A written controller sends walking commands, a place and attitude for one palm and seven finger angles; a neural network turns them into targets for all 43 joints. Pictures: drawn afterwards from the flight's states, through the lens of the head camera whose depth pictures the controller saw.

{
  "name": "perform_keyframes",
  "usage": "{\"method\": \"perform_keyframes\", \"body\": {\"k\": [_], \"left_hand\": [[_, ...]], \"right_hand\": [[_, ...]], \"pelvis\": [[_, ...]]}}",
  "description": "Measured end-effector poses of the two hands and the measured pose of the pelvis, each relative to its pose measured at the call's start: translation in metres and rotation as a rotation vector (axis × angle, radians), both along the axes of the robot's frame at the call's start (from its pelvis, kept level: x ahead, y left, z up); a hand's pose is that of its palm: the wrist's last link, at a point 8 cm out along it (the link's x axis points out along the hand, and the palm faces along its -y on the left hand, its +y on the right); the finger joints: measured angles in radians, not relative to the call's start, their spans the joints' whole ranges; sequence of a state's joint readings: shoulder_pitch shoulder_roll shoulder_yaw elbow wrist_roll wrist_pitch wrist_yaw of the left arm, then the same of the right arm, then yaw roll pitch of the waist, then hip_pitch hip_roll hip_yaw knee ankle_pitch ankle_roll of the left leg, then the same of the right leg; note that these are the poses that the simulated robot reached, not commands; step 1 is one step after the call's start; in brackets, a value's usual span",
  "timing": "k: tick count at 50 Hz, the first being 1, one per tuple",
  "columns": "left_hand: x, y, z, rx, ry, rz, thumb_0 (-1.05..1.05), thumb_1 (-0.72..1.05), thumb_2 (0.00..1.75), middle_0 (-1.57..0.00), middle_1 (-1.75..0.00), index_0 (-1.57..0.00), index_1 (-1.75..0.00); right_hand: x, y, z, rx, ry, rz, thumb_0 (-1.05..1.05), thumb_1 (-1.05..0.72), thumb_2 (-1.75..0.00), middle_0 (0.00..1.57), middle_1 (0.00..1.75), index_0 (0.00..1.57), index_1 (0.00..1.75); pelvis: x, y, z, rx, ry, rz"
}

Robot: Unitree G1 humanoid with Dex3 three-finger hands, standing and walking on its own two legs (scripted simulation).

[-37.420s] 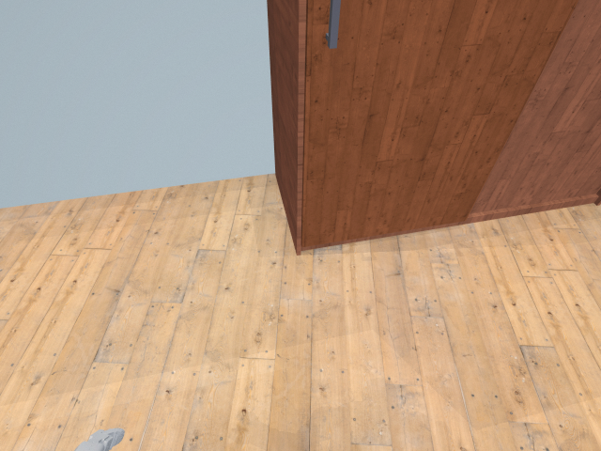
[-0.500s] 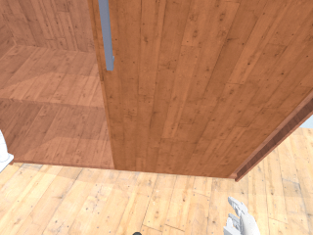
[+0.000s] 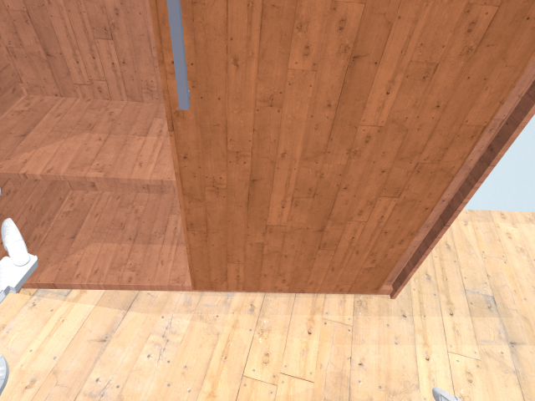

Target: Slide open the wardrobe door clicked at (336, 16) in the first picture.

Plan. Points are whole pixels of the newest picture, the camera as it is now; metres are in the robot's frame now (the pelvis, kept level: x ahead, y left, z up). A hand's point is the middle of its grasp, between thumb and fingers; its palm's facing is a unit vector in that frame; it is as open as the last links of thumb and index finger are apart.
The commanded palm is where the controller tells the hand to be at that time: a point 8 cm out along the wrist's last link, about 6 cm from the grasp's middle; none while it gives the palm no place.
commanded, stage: stop stepping back and stand still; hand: left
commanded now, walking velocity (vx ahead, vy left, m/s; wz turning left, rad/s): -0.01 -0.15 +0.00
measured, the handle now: (180, 50) +0.65 +0.24 +0.23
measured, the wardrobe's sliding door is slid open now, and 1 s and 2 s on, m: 0.67 0.67 0.67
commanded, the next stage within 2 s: let the arm hang, fingers relaxed in 1.30 s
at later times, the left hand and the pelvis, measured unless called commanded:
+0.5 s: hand (22, 309) +0.17 +0.28 +0.15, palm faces +0.53 -0.80 -0.28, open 7.4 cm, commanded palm +0.10 +0.31 +0.19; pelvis -0.03 +0.00 +0.01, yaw +2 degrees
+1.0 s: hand out of the picture +0.16 +0.30 +0.15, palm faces +0.44 -0.81 -0.40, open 7.4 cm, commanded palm +0.10 +0.33 +0.19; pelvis -0.04 +0.03 +0.01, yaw +0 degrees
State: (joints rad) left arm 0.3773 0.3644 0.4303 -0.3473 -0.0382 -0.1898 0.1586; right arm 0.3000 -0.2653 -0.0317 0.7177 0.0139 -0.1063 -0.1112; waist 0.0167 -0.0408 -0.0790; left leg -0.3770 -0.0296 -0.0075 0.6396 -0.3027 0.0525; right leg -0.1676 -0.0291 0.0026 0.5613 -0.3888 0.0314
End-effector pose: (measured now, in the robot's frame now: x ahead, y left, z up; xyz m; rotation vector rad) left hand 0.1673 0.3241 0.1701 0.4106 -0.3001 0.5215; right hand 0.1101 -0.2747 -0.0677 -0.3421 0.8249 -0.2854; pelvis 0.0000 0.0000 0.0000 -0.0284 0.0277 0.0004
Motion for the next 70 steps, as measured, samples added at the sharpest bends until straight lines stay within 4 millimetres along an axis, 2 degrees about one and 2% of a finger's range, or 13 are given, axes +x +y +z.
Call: {"method": "perform_keyframes", "body": {"k": [4,8,11,14,18,21,26,32,36,42,48,59,70], "left_hand": [[0.004,-0.019,-0.004,-0.031,0.077,-0.085,0.02,0.89,0.9,-0.2,-0.3,-0.2,-0.3],[-0.017,-0.055,0.023,0.076,0.06,-0.25,0.02,0.89,0.9,-0.2,-0.3,-0.2,-0.3],[-0.038,-0.063,0.041,0.203,0.063,-0.277,0.02,0.89,0.89,-0.21,-0.3,-0.21,-0.3],[-0.055,-0.05,0.047,0.248,0.087,-0.197,0.01,0.89,0.89,-0.21,-0.31,-0.22,-0.3],[-0.067,-0.021,0.036,0.142,0.075,-0.021,0.01,0.88,0.89,-0.21,-0.31,-0.22,-0.3],[-0.063,-0.009,0.014,0.016,0.079,0.06,0.01,0.89,0.89,-0.21,-0.3,-0.21,-0.3],[-0.044,-0.015,-0.014,-0.08,0.085,-0.004,0.01,0.89,0.9,-0.2,-0.3,-0.2,-0.3],[-0.03,-0.01,0.016,0.106,0.061,-0.117,0.02,0.89,0.89,-0.21,-0.3,-0.21,-0.3],[-0.028,-0.001,0.037,0.203,0.048,-0.121,0.02,0.89,0.89,-0.21,-0.3,-0.21,-0.3],[-0.033,0.01,0.021,0.134,0.133,-0.088,0.01,0.89,0.89,-0.21,-0.3,-0.21,-0.3],[-0.045,0.014,-0.002,0.032,0.181,-0.057,0.01,0.89,0.89,-0.21,-0.3,-0.21,-0.3],[-0.052,0.01,0.023,0.099,0.085,-0.063,0.02,0.89,0.89,-0.21,-0.3,-0.21,-0.3],[-0.048,0.01,-0.004,0.024,0.198,-0.051,0.01,0.89,0.89,-0.21,-0.3,-0.21,-0.3]], "right_hand": [[-0.005,0.024,0.014,0.064,-0.074,0.028,0.01,-0.91,-0.9,0.2,0.3,0.2,0.3],[-0.009,0.045,0.026,0.132,-0.153,0.071,0.01,-0.91,-0.9,0.21,0.3,0.2,0.3],[-0.008,0.048,0.023,0.166,-0.177,0.089,0.01,-0.9,-0.9,0.21,0.3,0.2,0.3],[-0.007,0.043,0.012,0.178,-0.145,0.093,0.01,-0.9,-0.9,0.21,0.3,0.21,0.3],[-0.009,0.03,0.006,0.161,-0.088,0.094,0.01,-0.9,-0.9,0.21,0.3,0.21,0.3],[-0.009,0.022,0.004,0.12,-0.068,0.102,0.01,-0.9,-0.9,0.21,0.3,0.2,0.3],[0.002,0.021,0.004,0.037,-0.072,0.108,0.01,-0.9,-0.9,0.21,0.3,0.2,0.3],[0.019,0.049,0.019,0.07,-0.143,0.1,0.01,-0.91,-0.9,0.2,0.3,0.2,0.3],[0.027,0.071,0.016,0.134,-0.163,0.124,0.01,-0.91,-0.9,0.21,0.3,0.2,0.3],[0.025,0.089,0.009,0.188,-0.152,0.126,0.01,-0.9,-0.9,0.21,0.3,0.2,0.3],[0.013,0.089,0.009,0.159,-0.115,0.134,0.01,-0.9,-0.9,0.21,0.3,0.2,0.3],[0.006,0.077,0.015,0.124,-0.13,0.135,0.01,-0.9,-0.9,0.21,0.3,0.2,0.3],[0.003,0.07,0.011,0.124,-0.102,0.106,0.01,-0.9,-0.9,0.21,0.3,0.2,0.3]], "pelvis": [[-0.02,-0.001,0.01,0.006,-0.019,-0.013],[-0.032,-0.01,0.017,0.005,-0.015,-0.023],[-0.037,-0.016,0.014,0.013,-0.014,-0.03],[-0.039,-0.017,0.013,0.01,-0.017,-0.026],[-0.036,-0.014,0.017,0.034,-0.024,-0.028],[-0.033,-0.009,0.017,0.037,-0.035,0.004],[-0.029,0.007,0.006,0.003,-0.049,0.038],[-0.028,0.015,0.007,0.017,-0.038,0.008],[-0.028,0.02,0.009,0.004,-0.024,0.001],[-0.028,0.029,0.011,0.003,-0.02,-0.008],[-0.033,0.032,0.013,0.004,-0.03,0.004],[-0.042,0.03,0.015,0.001,-0.031,0.013],[-0.04,0.029,0.016,-0.004,-0.026,0.01]]}}
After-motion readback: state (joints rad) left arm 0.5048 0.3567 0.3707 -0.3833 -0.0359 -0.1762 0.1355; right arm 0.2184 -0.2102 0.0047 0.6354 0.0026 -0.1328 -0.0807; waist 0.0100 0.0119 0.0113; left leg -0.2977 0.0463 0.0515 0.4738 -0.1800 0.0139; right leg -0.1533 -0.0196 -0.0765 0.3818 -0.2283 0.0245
